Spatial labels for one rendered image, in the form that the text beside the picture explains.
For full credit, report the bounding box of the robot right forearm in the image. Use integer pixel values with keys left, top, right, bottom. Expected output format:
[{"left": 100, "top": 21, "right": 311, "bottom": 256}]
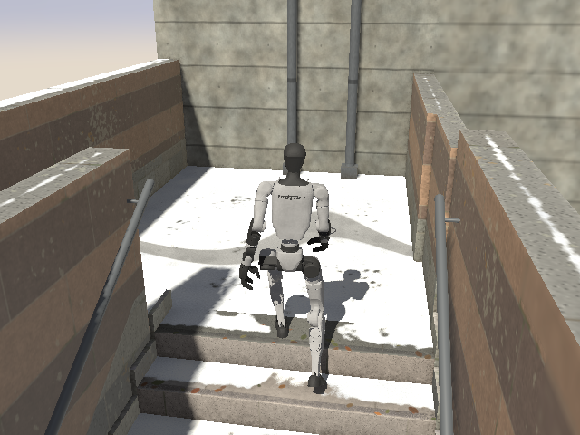
[{"left": 318, "top": 219, "right": 331, "bottom": 243}]

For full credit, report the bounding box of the robot left hand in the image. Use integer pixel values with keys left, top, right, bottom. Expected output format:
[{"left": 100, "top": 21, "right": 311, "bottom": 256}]
[{"left": 239, "top": 263, "right": 260, "bottom": 290}]

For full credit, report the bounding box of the right robot upper arm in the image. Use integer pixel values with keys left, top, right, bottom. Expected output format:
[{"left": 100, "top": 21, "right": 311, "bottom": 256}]
[{"left": 312, "top": 183, "right": 329, "bottom": 232}]

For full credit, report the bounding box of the robot right hand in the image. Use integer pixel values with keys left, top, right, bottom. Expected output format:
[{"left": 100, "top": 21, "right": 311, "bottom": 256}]
[{"left": 307, "top": 237, "right": 329, "bottom": 252}]

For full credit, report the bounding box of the robot left forearm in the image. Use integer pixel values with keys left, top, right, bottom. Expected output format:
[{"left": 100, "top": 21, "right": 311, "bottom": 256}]
[{"left": 241, "top": 218, "right": 261, "bottom": 266}]

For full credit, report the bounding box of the left robot upper arm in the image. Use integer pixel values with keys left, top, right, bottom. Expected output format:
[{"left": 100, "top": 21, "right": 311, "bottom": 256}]
[{"left": 252, "top": 181, "right": 275, "bottom": 233}]

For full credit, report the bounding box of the robot left shin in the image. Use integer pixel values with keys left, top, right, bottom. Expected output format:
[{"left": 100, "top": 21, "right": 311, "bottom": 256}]
[{"left": 267, "top": 270, "right": 285, "bottom": 327}]

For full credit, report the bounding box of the robot right thigh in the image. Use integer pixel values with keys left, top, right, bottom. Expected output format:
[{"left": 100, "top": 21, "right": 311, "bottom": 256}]
[{"left": 302, "top": 255, "right": 324, "bottom": 327}]

